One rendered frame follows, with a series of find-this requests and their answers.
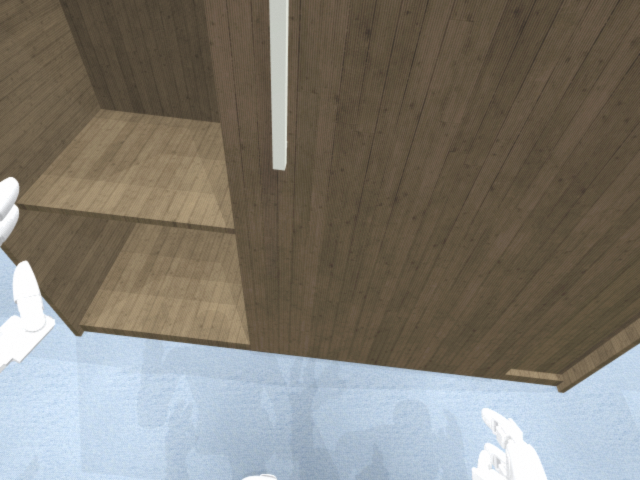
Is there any robot right hand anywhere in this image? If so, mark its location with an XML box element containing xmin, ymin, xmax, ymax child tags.
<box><xmin>472</xmin><ymin>408</ymin><xmax>547</xmax><ymax>480</ymax></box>

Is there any wardrobe door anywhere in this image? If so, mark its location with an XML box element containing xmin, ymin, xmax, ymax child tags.
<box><xmin>511</xmin><ymin>252</ymin><xmax>640</xmax><ymax>374</ymax></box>
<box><xmin>204</xmin><ymin>0</ymin><xmax>640</xmax><ymax>379</ymax></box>

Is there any handle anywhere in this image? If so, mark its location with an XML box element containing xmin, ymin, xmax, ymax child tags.
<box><xmin>269</xmin><ymin>0</ymin><xmax>289</xmax><ymax>171</ymax></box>

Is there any robot left hand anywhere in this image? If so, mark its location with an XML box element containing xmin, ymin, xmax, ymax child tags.
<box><xmin>0</xmin><ymin>177</ymin><xmax>55</xmax><ymax>373</ymax></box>

